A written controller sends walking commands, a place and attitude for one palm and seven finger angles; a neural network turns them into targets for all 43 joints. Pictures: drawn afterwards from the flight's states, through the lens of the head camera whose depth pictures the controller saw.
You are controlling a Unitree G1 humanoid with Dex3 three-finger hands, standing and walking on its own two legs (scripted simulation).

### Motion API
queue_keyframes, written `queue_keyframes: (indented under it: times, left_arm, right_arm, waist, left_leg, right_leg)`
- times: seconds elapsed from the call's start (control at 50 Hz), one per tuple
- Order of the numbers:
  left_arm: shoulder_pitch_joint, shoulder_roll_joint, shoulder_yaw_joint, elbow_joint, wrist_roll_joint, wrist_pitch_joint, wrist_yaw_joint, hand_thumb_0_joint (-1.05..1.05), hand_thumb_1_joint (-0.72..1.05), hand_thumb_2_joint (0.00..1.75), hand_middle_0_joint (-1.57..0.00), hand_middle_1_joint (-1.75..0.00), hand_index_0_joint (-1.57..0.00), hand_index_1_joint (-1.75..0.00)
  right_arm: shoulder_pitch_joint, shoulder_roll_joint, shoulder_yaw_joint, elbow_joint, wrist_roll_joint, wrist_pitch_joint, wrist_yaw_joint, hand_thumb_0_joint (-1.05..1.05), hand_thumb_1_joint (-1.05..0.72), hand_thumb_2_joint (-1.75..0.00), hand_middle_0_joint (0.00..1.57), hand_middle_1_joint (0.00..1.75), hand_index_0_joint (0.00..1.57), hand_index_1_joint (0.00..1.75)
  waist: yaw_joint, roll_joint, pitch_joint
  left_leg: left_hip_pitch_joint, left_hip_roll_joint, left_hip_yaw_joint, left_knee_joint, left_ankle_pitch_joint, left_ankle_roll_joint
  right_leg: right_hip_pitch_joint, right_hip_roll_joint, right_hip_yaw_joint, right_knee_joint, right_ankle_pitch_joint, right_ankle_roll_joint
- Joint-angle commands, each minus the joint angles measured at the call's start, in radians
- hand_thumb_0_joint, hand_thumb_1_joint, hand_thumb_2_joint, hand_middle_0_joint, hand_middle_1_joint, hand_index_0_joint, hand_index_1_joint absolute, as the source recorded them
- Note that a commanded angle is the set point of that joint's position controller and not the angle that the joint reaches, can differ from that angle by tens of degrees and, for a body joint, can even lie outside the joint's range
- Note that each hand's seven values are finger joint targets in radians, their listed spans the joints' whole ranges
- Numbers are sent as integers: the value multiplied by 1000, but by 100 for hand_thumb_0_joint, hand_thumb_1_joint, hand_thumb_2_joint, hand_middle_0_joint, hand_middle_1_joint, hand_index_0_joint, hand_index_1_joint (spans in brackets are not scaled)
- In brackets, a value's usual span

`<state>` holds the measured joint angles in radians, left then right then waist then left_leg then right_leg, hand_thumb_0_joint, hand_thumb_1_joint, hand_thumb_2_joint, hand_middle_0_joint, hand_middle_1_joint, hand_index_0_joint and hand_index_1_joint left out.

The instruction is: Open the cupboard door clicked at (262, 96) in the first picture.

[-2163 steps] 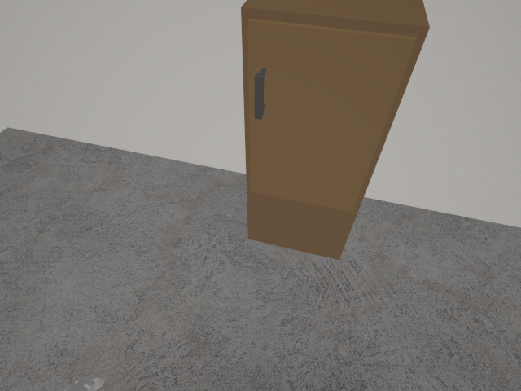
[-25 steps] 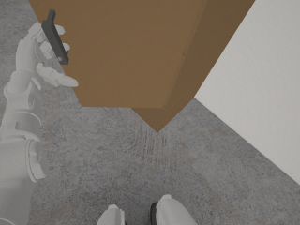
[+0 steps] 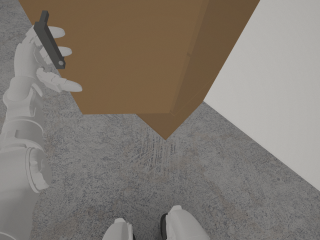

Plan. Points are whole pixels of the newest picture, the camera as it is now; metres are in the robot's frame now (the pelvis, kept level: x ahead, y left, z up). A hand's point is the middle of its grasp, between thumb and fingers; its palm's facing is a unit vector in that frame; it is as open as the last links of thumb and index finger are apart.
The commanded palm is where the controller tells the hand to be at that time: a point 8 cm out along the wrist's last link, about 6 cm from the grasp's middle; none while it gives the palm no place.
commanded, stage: close the thumb around the handle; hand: left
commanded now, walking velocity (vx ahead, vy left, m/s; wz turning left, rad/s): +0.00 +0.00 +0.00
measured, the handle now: (53, 41) +0.58 +0.21 +0.09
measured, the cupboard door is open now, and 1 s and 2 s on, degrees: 46 48 88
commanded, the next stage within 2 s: pull the door open along its arc in 0.68 s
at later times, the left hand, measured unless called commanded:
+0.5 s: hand (61, 61) +0.52 +0.19 +0.08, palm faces -0.04 -1.00 -0.02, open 7.2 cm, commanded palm +0.50 +0.23 +0.08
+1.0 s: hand (61, 64) +0.51 +0.18 +0.08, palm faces -0.04 -1.00 -0.01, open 5.6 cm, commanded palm +0.47 +0.24 +0.08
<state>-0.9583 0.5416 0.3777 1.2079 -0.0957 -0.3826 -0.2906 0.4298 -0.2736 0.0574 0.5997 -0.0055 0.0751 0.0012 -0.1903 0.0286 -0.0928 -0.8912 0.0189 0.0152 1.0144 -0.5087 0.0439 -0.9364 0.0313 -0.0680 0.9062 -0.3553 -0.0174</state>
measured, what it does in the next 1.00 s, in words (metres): stands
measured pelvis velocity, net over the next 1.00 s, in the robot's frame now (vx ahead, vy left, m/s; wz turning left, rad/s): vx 0.01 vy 0.00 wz -0.01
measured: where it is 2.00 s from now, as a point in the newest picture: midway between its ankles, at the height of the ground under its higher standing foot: outside the picture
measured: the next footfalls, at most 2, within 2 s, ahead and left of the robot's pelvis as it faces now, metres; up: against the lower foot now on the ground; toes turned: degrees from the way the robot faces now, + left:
none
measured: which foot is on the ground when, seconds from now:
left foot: down 0.00-1.00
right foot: down 0.00-1.00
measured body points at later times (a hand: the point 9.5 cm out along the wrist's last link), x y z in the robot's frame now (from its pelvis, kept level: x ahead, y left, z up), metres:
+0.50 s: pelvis +0.00 +0.00 +0.00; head +0.14 +0.02 +0.43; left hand +0.52 +0.24 +0.08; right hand -0.01 -0.26 -0.11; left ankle -0.02 +0.09 -0.67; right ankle +0.04 -0.11 -0.67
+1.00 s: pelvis +0.01 +0.00 +0.00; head +0.14 +0.02 +0.43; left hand +0.51 +0.24 +0.08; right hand +0.00 -0.26 -0.10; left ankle -0.02 +0.09 -0.67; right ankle +0.04 -0.11 -0.67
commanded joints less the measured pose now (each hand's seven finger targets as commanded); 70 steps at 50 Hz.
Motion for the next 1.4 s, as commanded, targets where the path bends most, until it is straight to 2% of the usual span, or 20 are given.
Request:
queue_keyframes:
  times: [0.0,0.14,0.18,0.24,0.34,0.4,0.46,0.5,0.66,0.76,0.78,0.84,0.98,1.1,1.14,1.2,1.22,1.24,1.26,1.38]
  left_arm:
    - [-449,235,19,-184,-12,-59,-3,0,-39,35,-31,-121,-31,-121]
    - [-495,204,-10,-185,-8,-58,1,0,0,52,-34,-125,-34,-125]
    - [-477,235,23,-185,-16,-53,3,0,12,56,-34,-127,-34,-127]
    - [-458,237,22,-221,-8,-62,0,0,28,64,-36,-128,-36,-128]
    - [-424,233,25,-230,-13,-63,-1,0,56,76,-38,-131,-38,-131]
    - [-436,236,21,-202,-14,-54,-1,0,73,83,-39,-133,-39,-133]
    - [-435,226,19,-224,-12,-65,2,0,90,90,-40,-135,-40,-135]
    - [-420,220,14,-215,-14,-63,0,0,90,90,-40,-135,-40,-135]
    - [-429,185,-7,-227,-19,-67,0,0,90,90,-40,-135,-40,-135]
    - [-402,218,21,-212,-17,-65,-3,0,90,90,-40,-135,-40,-135]
    - [-445,263,43,-224,-13,-67,-1,0,90,90,-40,-135,-40,-135]
    - [-361,246,45,-220,-17,-69,-12,0,90,90,-40,-135,-40,-135]
    - [-144,213,56,-333,-63,-62,-33,0,90,90,-40,-135,-40,-135]
    - [161,114,26,-511,-116,-38,-33,0,90,90,-40,-135,-40,-135]
    - [290,73,10,-610,-137,-34,-27,0,90,90,-40,-135,-40,-135]
    - [461,-17,-34,-758,-166,-23,-12,0,90,90,-40,-135,-40,-135]
    - [489,-14,107,-852,-218,-18,124,0,90,90,-40,-135,-40,-135]
    - [563,-125,16,-858,-197,-5,192,0,90,90,-40,-135,-40,-135]
    - [630,-173,0,-892,-182,0,249,0,90,90,-40,-135,-40,-135]
    - [813,-268,-70,-1115,-40,2,531,0,90,90,-40,-135,-40,-135]
  right_arm:
    - [175,-189,-70,-35,-7,-18,-15,0,-90,-90,20,30,20,30]
    - [183,-191,-72,-24,-11,-19,-18,0,-90,-90,20,30,20,30]
    - [187,-195,-73,-28,-13,-20,-15,0,-90,-90,20,30,20,30]
    - [188,-189,-73,-34,-12,-18,-12,0,-90,-90,20,30,20,30]
    - [180,-188,-76,-43,-8,-10,-10,0,-90,-90,20,30,20,30]
    - [177,-190,-72,-39,-6,-9,-12,0,-90,-90,20,30,20,30]
    - [181,-186,-74,-37,-10,-11,-12,0,-90,-90,20,30,20,30]
    - [180,-188,-75,-36,-9,-10,-11,0,-90,-90,20,30,20,30]
    - [180,-183,-79,-28,-9,-6,-9,0,-90,-90,20,30,20,30]
    - [177,-183,-76,-33,-7,-3,-11,0,-90,-90,20,30,20,30]
    - [179,-188,-76,-31,-8,-2,-15,0,-90,-90,20,30,20,30]
    - [171,-181,-75,-47,-6,-3,-14,0,-90,-90,20,30,20,30]
    - [137,-177,-85,-99,7,6,-5,0,-90,-90,20,30,20,30]
    - [76,-157,-95,-155,27,2,6,0,-90,-90,20,30,20,30]
    - [48,-147,-98,-174,33,-8,12,0,-90,-90,20,30,20,30]
    - [3,-133,-101,-201,38,-25,22,0,-90,-90,20,30,20,30]
    - [-38,-105,-102,-215,35,-44,25,0,-90,-90,20,30,20,30]
    - [-50,-97,-98,-208,31,-56,33,0,-90,-90,20,30,20,30]
    - [-57,-93,-100,-203,30,-63,40,0,-90,-90,20,30,20,30]
    - [-160,-58,-93,-218,-7,-57,40,0,-90,-90,20,30,20,30]
  waist:
    - [-12,114,-456]
    - [-33,145,-473]
    - [-23,116,-496]
    - [-8,151,-536]
    - [-2,136,-515]
    - [-14,98,-450]
    - [-4,157,-503]
    - [-9,119,-491]
    - [-15,133,-491]
    - [-2,119,-487]
    - [-12,98,-490]
    - [15,132,-510]
    - [72,91,-532]
    - [128,29,-492]
    - [152,54,-480]
    - [165,16,-445]
    - [247,17,-434]
    - [213,18,-388]
    - [217,-13,-356]
    - [247,-51,-324]
  left_leg:
    - [253,-3,-74,-115,426,-24]
    - [302,5,-93,-104,477,-33]
    - [282,2,-83,-100,463,-27]
    - [309,2,-84,-98,527,-34]
    - [313,5,-80,-106,528,-32]
    - [261,2,-78,-117,452,-25]
    - [315,4,-83,-109,517,-34]
    - [308,6,-83,-106,521,-33]
    - [335,10,-87,-101,580,-38]
    - [296,3,-77,-106,545,-32]
    - [279,4,-78,-102,535,-28]
    - [291,-1,-69,-105,558,-29]
    - [300,-1,-48,-134,592,-27]
    - [259,-7,-18,-186,583,-19]
    - [280,-4,-13,-199,637,-23]
    - [291,-4,-5,-221,630,-25]
    - [266,-11,-10,-228,625,-40]
    - [281,-11,-5,-237,609,-52]
    - [280,-8,-8,-244,594,-62]
    - [275,-22,3,-259,467,-58]
  right_leg:
    - [272,18,41,-63,275,-7]
    - [209,16,30,-52,272,-7]
    - [251,18,37,-55,286,-6]
    - [271,19,36,-45,333,-9]
    - [278,22,34,-52,335,-8]
    - [276,22,35,-63,295,-6]
    - [264,20,34,-52,321,-9]
    - [264,21,33,-54,323,-7]
    - [252,21,29,-51,353,-5]
    - [291,21,35,-51,363,-8]
    - [306,20,40,-50,372,-6]
    - [326,20,41,-49,388,-9]
    - [414,21,41,-60,437,-7]
    - [533,12,47,-83,491,-8]
    - [546,5,49,-84,518,-11]
    - [568,2,41,-95,519,-7]
    - [561,9,23,-98,497,-12]
    - [535,8,15,-98,469,-7]
    - [518,7,3,-98,439,-6]
    - [581,-14,23,-100,399,-15]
